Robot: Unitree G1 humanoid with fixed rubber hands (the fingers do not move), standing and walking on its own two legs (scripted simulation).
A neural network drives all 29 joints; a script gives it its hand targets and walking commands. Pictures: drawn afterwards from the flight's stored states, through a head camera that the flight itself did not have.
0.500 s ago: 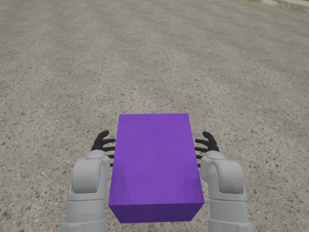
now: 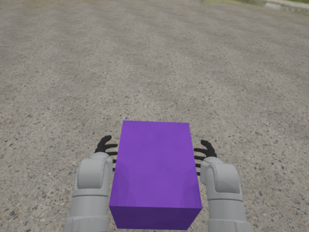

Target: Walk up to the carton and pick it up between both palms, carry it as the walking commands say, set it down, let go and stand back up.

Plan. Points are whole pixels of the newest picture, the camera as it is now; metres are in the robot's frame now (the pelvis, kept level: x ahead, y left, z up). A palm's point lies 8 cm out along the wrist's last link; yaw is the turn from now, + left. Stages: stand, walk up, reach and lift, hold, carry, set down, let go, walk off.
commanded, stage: carry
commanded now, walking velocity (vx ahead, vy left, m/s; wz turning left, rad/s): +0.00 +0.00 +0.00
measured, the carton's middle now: (154, 173) +0.32 +0.00 -0.01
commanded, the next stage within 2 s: none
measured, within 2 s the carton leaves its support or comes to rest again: neither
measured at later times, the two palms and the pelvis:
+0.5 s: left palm (97, 160) +0.30 +0.14 +0.08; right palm (204, 160) +0.30 -0.13 +0.07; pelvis +0.02 +0.00 +0.00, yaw +1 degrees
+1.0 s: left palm (96, 159) +0.31 +0.15 +0.07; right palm (201, 160) +0.31 -0.13 +0.07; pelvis +0.02 +0.01 +0.00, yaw +0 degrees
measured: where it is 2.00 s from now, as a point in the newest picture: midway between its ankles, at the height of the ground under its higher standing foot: outside the picture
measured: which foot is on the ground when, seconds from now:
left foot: down 0.00-1.00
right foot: down 0.00-1.00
